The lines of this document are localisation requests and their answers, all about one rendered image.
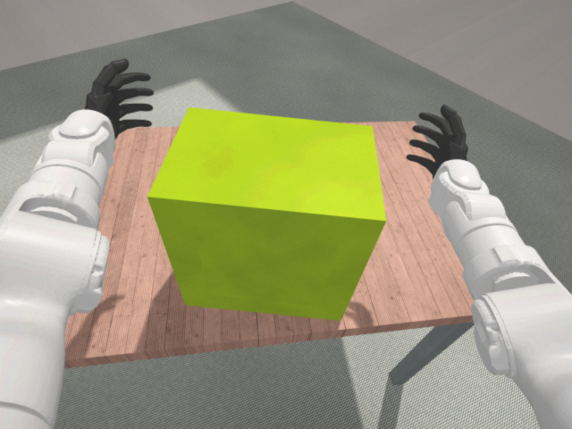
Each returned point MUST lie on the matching left robot hand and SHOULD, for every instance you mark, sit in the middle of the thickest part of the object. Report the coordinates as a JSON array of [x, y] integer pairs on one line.
[[105, 96]]

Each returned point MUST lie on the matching table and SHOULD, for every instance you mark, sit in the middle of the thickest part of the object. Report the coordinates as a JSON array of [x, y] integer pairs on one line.
[[413, 278]]

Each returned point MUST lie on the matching carton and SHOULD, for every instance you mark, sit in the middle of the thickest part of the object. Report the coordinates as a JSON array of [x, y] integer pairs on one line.
[[269, 214]]

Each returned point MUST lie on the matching right robot hand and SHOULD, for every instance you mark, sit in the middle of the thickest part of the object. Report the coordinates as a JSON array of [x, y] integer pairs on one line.
[[452, 144]]

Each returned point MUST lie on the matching left robot upper arm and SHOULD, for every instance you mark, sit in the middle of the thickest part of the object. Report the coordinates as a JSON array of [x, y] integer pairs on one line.
[[49, 269]]

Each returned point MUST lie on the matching right robot upper arm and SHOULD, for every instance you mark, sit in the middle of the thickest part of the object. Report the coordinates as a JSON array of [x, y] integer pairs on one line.
[[526, 334]]

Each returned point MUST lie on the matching right robot forearm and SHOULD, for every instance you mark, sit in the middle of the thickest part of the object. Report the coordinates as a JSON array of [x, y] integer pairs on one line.
[[493, 255]]

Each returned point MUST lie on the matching left robot forearm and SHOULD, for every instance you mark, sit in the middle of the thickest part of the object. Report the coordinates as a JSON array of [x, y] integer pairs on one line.
[[68, 181]]

